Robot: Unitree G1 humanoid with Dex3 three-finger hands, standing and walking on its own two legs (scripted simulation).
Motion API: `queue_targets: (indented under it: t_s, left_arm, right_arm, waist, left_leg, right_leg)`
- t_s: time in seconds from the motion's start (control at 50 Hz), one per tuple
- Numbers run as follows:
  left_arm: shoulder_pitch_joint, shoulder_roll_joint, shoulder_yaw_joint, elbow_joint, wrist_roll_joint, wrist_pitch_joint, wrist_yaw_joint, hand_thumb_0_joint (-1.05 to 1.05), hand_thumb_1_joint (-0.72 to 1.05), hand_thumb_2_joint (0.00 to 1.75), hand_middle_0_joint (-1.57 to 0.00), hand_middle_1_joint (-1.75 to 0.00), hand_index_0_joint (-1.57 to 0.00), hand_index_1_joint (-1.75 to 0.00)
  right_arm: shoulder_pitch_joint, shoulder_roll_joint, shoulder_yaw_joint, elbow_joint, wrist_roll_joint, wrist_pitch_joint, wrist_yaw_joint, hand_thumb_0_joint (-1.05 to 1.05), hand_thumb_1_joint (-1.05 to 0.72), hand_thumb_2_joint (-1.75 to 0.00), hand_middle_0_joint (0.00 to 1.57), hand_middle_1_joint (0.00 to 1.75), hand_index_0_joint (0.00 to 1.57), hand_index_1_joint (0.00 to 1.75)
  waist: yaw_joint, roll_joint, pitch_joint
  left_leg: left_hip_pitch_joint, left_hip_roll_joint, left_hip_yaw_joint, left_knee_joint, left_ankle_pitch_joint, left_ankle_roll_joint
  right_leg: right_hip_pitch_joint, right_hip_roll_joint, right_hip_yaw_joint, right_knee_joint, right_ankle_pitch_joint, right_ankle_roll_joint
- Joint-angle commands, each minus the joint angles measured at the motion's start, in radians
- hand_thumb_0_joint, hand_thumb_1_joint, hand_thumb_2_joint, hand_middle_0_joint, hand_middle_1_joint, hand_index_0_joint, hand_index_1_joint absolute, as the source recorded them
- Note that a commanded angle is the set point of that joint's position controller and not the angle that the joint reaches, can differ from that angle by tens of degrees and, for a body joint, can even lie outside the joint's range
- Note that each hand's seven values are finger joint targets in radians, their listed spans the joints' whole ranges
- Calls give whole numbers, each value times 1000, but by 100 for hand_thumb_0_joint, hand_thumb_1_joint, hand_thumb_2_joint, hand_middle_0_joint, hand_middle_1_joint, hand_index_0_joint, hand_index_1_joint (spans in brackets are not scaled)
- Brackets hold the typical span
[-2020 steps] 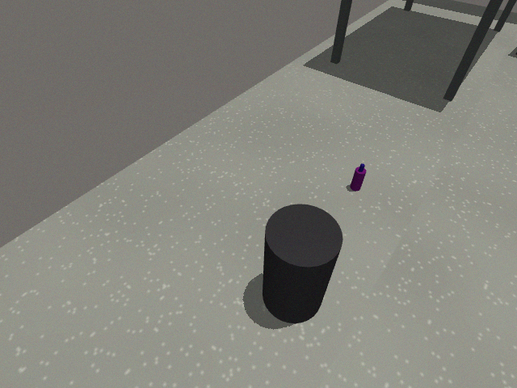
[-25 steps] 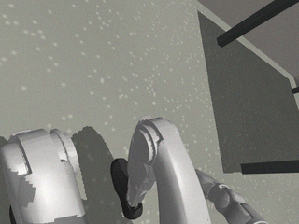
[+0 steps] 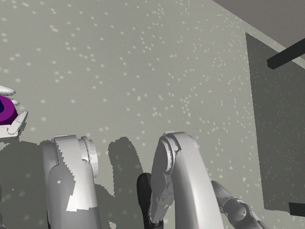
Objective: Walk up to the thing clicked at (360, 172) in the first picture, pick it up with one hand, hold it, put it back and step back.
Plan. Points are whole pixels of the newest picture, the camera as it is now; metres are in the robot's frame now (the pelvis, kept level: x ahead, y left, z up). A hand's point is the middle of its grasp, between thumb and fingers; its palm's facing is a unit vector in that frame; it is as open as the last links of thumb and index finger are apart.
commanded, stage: settle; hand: left
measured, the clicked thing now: (1, 115) +0.37 +0.31 -0.12
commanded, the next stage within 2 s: lift in 1.28 s
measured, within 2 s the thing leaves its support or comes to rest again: neither
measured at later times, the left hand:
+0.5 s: hand (6, 95) +0.38 +0.28 -0.02, palm faces +0.31 -0.95 -0.07, open 7.8 cm
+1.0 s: hand out of the picture +0.37 +0.28 +0.03, palm faces +0.30 -0.95 -0.06, open 7.8 cm
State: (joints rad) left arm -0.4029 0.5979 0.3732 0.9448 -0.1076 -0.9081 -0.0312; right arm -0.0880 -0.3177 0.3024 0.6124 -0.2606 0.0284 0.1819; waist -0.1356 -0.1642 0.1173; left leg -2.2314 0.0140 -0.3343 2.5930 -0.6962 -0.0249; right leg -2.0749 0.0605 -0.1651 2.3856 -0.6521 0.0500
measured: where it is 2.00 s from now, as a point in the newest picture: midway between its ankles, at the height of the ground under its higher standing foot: (112, 226)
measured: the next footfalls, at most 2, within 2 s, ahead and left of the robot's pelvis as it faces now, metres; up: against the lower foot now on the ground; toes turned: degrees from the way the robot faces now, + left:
none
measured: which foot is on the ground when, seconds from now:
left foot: down 0.00-1.00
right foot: down 0.00-1.00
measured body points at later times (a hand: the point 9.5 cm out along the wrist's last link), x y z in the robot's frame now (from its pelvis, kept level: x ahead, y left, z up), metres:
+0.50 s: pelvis +0.02 -0.02 +0.03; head +0.21 +0.08 +0.43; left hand +0.35 +0.33 -0.01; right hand +0.23 -0.25 -0.08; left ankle +0.08 +0.13 -0.26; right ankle +0.13 -0.14 -0.26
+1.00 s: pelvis +0.02 -0.02 +0.07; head +0.20 +0.06 +0.47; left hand +0.34 +0.33 +0.04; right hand +0.24 -0.25 -0.05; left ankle +0.08 +0.13 -0.26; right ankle +0.13 -0.14 -0.26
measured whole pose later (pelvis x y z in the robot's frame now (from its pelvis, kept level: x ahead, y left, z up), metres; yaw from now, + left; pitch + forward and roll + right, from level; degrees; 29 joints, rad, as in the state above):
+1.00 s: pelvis +0.02 -0.02 +0.07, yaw +8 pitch +31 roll -6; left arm -0.39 0.37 0.38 0.69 -0.18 -0.59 -0.22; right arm 0.02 -0.28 0.03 0.64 -0.07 0.03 0.06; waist -0.07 -0.02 -0.12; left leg -2.16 0.03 -0.15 2.30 -0.69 -0.05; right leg -2.09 0.00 -0.04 2.25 -0.70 0.03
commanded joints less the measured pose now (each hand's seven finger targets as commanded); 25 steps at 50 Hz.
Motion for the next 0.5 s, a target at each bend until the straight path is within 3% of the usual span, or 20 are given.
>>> queue_targets:
  t_s: [0.0,0.04,0.08,0.1,0.12,0.14,0.18,0.22,0.24,0.3,0.36,0.42,0.48]
  left_arm:
    - [-243,105,-10,-333,-14,-32,-30,0,40,125,-132,-136,-130,-138]
    - [-207,55,-15,-323,-39,2,-35,0,39,125,-132,-137,-131,-139]
    - [-231,89,31,-384,-49,20,-29,0,38,126,-133,-137,-131,-139]
    - [-263,100,28,-428,-51,24,-30,0,39,127,-132,-137,-131,-140]
    - [-203,66,17,-402,-52,40,-36,0,41,128,-134,-139,-132,-141]
    - [-226,59,-5,-440,-52,47,-42,0,42,127,-134,-139,-133,-142]
    - [-183,30,-18,-386,-48,70,-59,0,39,128,-134,-140,-133,-143]
    - [-201,38,-10,-409,-52,78,-74,0,37,127,-131,-138,-130,-141]
    - [-242,79,26,-483,-60,75,-79,0,36,127,-132,-139,-131,-141]
    - [-179,27,18,-452,-81,106,-101,0,36,126,-129,-138,-129,-140]
    - [-180,23,43,-454,-93,130,-110,0,34,126,-128,-137,-127,-139]
    - [-199,8,39,-483,-102,146,-128,0,31,127,-129,-139,-128,-141]
    - [-139,-5,31,-423,-93,171,-148,0,29,126,-129,-138,-127,-140]
  right_arm:
    - [41,-302,-161,-50,40,0,-27,0,-88,-89,20,30,20,30]
    - [53,-286,-172,-58,58,-1,-30,0,-88,-89,20,30,20,30]
    - [71,-278,-190,-58,74,1,-41,0,-88,-89,20,30,20,30]
    - [80,-270,-196,-57,82,3,-45,0,-88,-89,20,30,20,30]
    - [87,-263,-204,-56,88,7,-48,0,-88,-89,20,30,20,30]
    - [94,-253,-206,-52,92,10,-51,0,-88,-89,20,30,20,30]
    - [97,-246,-221,-54,104,11,-60,0,-88,-89,20,30,20,30]
    - [106,-237,-233,-52,114,13,-68,0,-88,-90,20,30,20,30]
    - [126,-235,-242,-39,117,14,-70,0,-88,-90,20,30,20,30]
    - [135,-227,-253,-43,132,18,-77,0,-88,-89,20,30,20,30]
    - [143,-215,-267,-49,146,18,-86,0,-88,-90,20,30,20,30]
    - [165,-203,-284,-36,156,17,-93,0,-88,-90,20,30,20,30]
    - [146,-196,-294,-54,166,11,-101,0,-89,-90,20,30,20,30]
  waist:
    - [-35,515,-590]
    - [-27,480,-602]
    - [-1,475,-633]
    - [-1,493,-663]
    - [7,480,-679]
    - [1,480,-688]
    - [-3,428,-672]
    - [10,423,-711]
    - [24,433,-748]
    - [30,405,-774]
    - [38,365,-809]
    - [38,334,-835]
    - [49,282,-816]
  left_leg:
    - [433,26,123,-420,-15,-2]
    - [412,19,135,-431,-28,4]
    - [413,19,148,-439,-17,7]
    - [420,17,153,-439,-12,9]
    - [436,15,160,-441,13,9]
    - [425,13,169,-438,22,12]
    - [401,12,180,-440,24,19]
    - [404,12,194,-442,41,24]
    - [427,11,199,-437,63,24]
    - [431,6,208,-451,101,25]
    - [418,4,223,-450,116,30]
    - [408,3,243,-444,120,36]
    - [364,3,260,-449,111,45]
  right_leg:
    - [132,18,-79,-175,96,-78]
    - [148,16,-70,-193,81,-78]
    - [153,14,-57,-200,85,-81]
    - [155,11,-51,-202,90,-83]
    - [161,10,-46,-206,105,-85]
    - [170,9,-38,-211,109,-86]
    - [168,7,-27,-228,109,-85]
    - [202,3,-12,-239,120,-83]
    - [211,2,-7,-239,136,-84]
    - [226,-5,-1,-240,154,-84]
    - [261,-8,11,-262,166,-80]
    - [295,-11,28,-288,169,-74]
    - [329,-16,43,-315,153,-67]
